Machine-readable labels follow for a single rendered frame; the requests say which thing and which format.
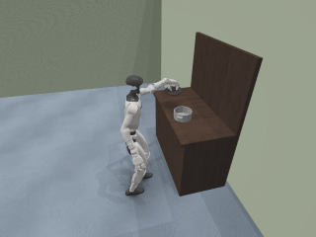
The pot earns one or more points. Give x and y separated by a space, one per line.
182 114

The robot head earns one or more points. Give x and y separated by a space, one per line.
134 81

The robot right upper arm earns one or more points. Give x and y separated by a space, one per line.
130 114

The right robot shin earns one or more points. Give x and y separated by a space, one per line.
136 179

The robot left hand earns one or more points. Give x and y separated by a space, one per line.
175 84

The robot left forearm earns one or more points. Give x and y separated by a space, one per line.
161 83

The robot right forearm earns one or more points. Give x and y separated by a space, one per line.
130 143

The table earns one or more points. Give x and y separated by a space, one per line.
199 152

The robot left upper arm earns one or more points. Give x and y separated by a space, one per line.
143 91

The lid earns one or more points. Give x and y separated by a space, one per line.
173 93

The robot right hand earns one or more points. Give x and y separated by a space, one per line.
137 160

